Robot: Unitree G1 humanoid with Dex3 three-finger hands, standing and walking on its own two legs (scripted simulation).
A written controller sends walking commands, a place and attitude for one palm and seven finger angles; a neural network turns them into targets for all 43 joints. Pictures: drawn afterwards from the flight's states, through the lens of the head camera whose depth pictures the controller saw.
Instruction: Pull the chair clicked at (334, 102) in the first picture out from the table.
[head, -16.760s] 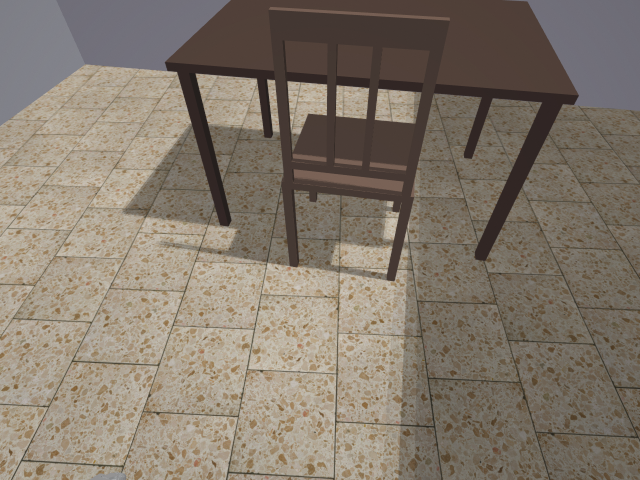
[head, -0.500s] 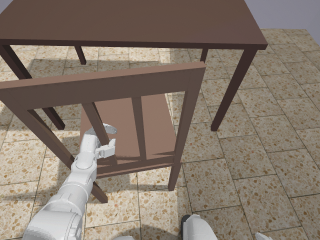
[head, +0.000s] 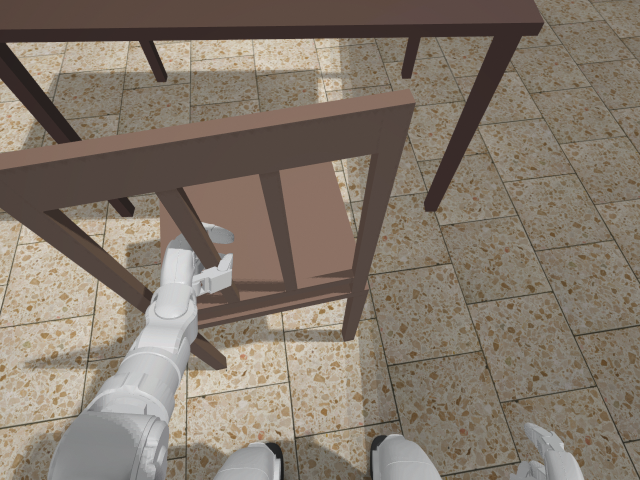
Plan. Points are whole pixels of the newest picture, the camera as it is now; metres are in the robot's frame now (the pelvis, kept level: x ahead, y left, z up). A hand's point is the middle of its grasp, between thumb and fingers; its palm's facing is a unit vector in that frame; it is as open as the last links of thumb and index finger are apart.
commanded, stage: step backward, pulling the chair out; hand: left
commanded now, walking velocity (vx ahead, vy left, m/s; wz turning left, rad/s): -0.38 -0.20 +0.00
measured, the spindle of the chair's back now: (209, 256) +0.40 +0.16 -0.06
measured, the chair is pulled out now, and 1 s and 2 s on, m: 0.34 0.61 0.64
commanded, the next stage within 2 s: stop walking, hand still on the chair in 0.58 s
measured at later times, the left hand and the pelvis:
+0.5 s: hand (215, 363) +0.25 +0.13 -0.06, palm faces +0.03 -0.98 -0.20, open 5.6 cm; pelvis -0.11 +0.00 +0.01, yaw +1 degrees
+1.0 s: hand out of the picture +0.11 +0.16 -0.06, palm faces +0.08 -0.97 -0.21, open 5.6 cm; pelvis -0.20 +0.00 +0.01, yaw +0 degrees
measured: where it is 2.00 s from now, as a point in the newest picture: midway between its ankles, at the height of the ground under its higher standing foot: outside the picture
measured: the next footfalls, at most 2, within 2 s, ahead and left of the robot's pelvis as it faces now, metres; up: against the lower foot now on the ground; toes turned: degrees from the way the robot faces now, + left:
right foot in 0.20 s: +0.00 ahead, -0.14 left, +0.00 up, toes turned -4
left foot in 0.52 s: -0.15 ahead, +0.15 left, +0.00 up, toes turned +4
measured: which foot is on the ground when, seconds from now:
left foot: down 0.00-0.24, up 0.26-0.50, down 0.52-1.00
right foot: down 0.00-0.02, up 0.04-0.18, down 0.20-0.54, up 0.56-0.76, down 0.78-1.00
